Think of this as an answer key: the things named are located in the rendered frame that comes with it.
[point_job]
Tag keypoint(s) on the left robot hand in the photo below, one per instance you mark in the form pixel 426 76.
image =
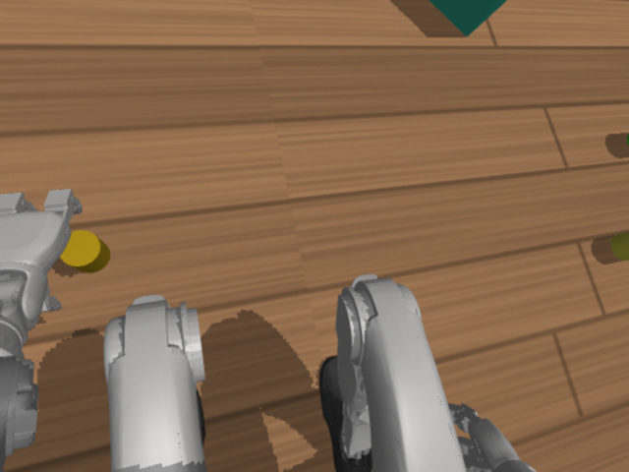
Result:
pixel 37 238

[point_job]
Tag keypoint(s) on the right robot foot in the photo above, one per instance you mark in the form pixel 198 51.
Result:
pixel 332 409

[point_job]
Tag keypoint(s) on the right robot hand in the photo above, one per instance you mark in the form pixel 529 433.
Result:
pixel 487 448

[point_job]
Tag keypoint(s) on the left robot arm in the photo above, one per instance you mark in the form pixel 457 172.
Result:
pixel 22 292

